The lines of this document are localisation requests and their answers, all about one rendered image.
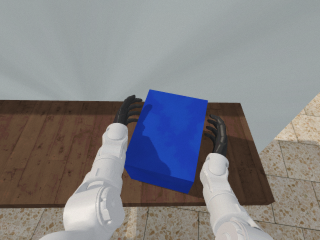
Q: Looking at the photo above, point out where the left robot forearm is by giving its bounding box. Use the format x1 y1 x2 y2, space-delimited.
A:
63 123 128 227

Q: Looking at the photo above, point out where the table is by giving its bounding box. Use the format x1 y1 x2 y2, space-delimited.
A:
0 100 275 209

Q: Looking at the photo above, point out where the left robot upper arm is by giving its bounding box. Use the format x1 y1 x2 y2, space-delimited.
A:
39 185 125 240

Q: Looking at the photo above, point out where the robot right hand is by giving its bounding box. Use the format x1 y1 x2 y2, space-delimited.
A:
204 114 228 157

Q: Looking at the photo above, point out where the carton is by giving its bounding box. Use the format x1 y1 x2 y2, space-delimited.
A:
124 89 208 194

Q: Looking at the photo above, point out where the robot left hand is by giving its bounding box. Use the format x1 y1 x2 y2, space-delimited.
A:
113 95 143 126

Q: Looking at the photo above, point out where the right robot upper arm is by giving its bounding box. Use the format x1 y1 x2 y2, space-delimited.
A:
215 220 274 240

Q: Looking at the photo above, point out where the right robot forearm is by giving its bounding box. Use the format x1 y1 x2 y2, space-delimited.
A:
199 153 264 236

